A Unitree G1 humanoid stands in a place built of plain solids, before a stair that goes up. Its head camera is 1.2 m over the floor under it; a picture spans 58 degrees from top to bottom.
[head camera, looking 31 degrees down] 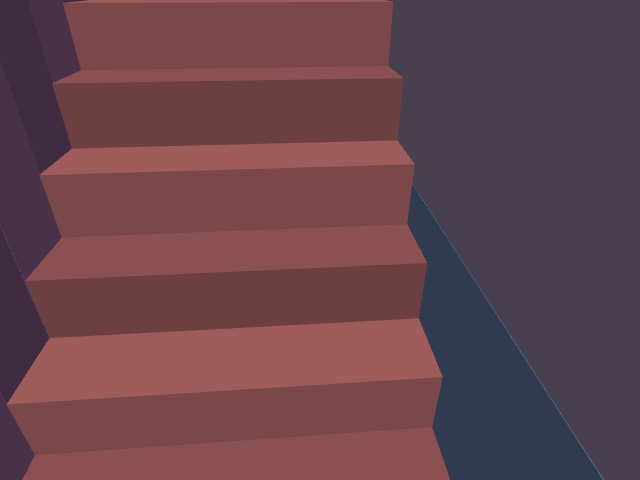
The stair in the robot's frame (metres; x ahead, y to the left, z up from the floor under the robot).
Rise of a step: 0.19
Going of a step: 0.21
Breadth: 1.00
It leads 4 degrees to the left of straight ahead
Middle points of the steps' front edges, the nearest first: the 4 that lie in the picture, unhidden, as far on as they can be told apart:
0.68 0.20 0.38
0.89 0.22 0.57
1.10 0.24 0.76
1.31 0.25 0.95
